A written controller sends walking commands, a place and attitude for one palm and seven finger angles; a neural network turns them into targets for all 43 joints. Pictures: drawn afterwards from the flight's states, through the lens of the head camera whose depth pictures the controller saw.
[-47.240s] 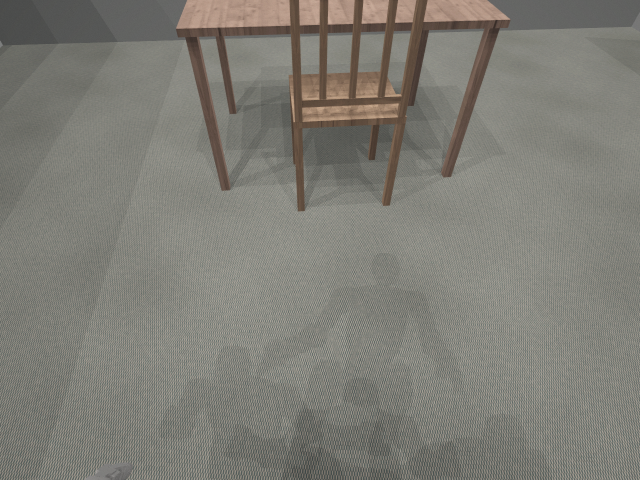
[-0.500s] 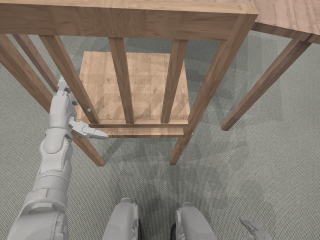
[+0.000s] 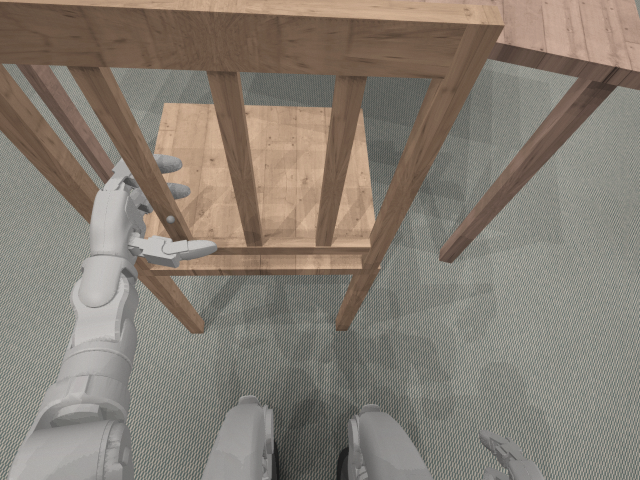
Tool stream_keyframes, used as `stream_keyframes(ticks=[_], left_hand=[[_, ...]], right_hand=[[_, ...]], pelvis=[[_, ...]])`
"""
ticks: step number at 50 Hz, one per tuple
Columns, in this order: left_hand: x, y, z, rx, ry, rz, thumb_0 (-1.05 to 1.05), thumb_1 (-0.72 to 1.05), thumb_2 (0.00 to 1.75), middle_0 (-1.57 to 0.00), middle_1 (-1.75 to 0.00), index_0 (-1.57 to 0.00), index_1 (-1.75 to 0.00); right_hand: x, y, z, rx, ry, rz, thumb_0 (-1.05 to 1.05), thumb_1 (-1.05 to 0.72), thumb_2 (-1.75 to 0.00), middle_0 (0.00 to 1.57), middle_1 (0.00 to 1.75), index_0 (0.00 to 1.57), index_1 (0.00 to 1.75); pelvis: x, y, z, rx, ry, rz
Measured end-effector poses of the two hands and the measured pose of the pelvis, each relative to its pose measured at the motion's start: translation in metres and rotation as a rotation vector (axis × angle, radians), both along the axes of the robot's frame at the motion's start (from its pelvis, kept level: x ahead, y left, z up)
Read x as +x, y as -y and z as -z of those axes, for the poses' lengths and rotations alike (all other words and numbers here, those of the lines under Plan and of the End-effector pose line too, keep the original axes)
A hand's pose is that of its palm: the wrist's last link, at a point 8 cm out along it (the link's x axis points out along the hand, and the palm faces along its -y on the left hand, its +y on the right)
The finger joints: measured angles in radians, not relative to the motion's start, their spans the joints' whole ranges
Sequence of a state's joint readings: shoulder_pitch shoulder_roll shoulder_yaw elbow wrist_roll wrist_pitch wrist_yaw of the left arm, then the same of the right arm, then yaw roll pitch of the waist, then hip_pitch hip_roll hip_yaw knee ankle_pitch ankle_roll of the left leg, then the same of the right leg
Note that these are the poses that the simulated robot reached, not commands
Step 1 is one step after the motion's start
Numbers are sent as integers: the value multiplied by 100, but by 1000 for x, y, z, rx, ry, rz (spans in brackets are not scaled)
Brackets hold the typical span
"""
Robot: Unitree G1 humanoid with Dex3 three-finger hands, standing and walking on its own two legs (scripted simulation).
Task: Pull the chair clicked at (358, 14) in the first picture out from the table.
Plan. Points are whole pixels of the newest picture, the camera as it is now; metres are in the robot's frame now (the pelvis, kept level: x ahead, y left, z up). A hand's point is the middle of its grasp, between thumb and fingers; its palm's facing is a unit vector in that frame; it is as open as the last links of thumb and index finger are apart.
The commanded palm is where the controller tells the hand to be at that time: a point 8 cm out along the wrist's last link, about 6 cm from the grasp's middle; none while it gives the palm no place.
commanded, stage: hook a spindle and tug to test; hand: left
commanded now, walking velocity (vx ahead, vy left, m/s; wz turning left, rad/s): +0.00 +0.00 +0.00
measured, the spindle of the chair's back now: (243, 180) +0.46 +0.09 +0.06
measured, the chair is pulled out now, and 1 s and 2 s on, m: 0.17 0.19 0.28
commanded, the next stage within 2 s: step backward, pulling the chair out in 0.94 s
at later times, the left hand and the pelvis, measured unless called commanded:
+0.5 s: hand (173, 219) +0.42 +0.18 +0.02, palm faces +0.02 -1.00 -0.02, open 5.4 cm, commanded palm +0.39 +0.23 +0.02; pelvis +0.00 +0.01 +0.00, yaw -1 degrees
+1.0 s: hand (172, 239) +0.39 +0.18 +0.02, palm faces +0.02 -1.00 -0.03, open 5.5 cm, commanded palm +0.36 +0.23 +0.02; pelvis +0.02 +0.01 +0.01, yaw -1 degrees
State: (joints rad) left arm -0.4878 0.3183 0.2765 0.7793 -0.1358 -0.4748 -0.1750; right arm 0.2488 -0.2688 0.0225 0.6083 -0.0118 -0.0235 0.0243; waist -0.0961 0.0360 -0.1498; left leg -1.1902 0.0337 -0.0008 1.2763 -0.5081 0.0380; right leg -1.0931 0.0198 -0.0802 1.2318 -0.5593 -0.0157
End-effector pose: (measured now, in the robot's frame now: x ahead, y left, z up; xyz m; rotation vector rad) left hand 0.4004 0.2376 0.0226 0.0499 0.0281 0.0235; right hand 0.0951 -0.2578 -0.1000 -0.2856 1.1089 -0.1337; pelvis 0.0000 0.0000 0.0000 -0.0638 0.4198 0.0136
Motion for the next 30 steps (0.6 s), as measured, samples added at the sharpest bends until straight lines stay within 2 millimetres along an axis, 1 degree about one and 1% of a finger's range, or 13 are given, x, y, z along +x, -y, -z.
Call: stream_keyframes(ticks=[4, 7, 16, 18, 30], left_hand=[[-1, -2, 0, -3, -5, 6, -1, 0, 51, -45, -129, -45, -129], [-1, -1, 0, -9, -7, 6, -1, 15, 58, -45, -134, -47, -136], [3, -1, 1, -11, -4, 14, 0, 63, 78, -47, -141, -49, -144], [3, 1, 1, -12, -3, 28, 0, 66, 80, -47, -142, -49, -144], [-2, 4, 1, -25, -15, 3, 1, 70, 78, -43, -143, -42, -145]], right_hand=[[-3, 1, 0, -1, -5, 4, 0, -91, -90, 21, 30, 20, 30], [-4, 1, -1, -2, -9, 6, 0, -91, -90, 21, 30, 20, 30], [-5, -2, 0, -1, -8, 11, 0, -91, -90, 21, 30, 20, 30], [-5, -3, -1, 1, -8, 12, 0, -91, -90, 21, 30, 20, 30], [5, -11, -8, 24, 26, 22, 0, -91, -90, 21, 30, 20, 30]], pelvis=[[0, 0, -1, -1, 0, 0], [0, -1, -1, -2, -1, 0], [2, -3, 0, -2, -6, 4], [2, -4, -1, -3, -5, 5], [9, -8, -6, 2, -3, 20]])
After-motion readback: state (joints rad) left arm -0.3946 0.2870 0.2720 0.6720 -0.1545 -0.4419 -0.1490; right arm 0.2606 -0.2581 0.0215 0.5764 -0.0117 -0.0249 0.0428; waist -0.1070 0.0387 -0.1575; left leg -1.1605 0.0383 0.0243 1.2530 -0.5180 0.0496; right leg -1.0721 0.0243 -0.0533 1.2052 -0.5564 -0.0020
